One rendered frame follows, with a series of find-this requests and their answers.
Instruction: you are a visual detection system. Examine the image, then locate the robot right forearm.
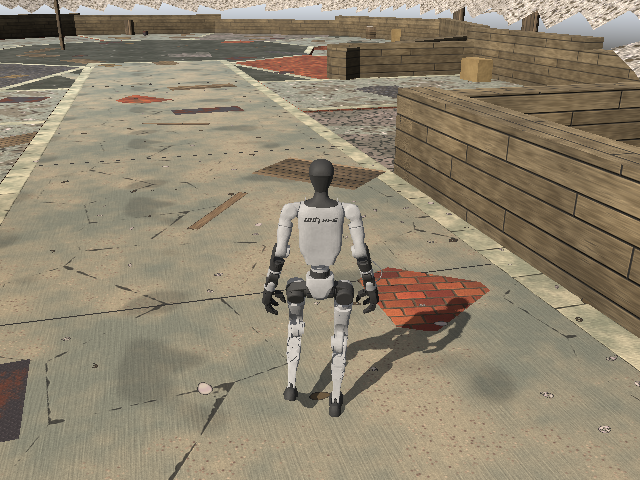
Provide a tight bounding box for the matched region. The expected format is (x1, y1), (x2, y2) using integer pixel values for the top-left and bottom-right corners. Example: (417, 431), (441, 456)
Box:
(357, 243), (377, 291)

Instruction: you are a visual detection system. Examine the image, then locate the right robot upper arm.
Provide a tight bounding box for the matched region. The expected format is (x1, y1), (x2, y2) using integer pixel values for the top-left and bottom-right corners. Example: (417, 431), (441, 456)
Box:
(342, 202), (367, 259)

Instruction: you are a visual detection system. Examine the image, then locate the humanoid robot torso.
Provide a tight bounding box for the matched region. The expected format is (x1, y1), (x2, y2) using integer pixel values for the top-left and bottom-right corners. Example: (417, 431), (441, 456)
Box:
(297, 197), (344, 300)

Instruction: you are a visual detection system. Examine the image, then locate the robot right hand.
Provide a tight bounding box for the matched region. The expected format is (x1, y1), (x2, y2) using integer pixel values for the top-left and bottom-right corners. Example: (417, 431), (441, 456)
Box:
(356, 287), (379, 314)

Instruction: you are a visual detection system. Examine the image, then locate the left robot upper arm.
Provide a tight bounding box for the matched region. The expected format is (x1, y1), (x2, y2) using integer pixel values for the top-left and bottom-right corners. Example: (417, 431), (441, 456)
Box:
(275, 202), (300, 258)

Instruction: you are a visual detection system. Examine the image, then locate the right robot thigh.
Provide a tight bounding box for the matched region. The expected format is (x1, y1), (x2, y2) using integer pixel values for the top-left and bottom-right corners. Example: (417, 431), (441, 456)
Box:
(331, 280), (354, 353)

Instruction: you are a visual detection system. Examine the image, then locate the robot left forearm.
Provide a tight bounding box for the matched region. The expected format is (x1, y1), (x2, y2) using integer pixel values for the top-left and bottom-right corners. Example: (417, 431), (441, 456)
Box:
(264, 243), (285, 292)

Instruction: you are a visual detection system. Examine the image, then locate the robot left hand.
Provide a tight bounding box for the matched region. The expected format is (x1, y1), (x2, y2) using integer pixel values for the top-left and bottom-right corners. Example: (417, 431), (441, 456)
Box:
(262, 288), (286, 315)

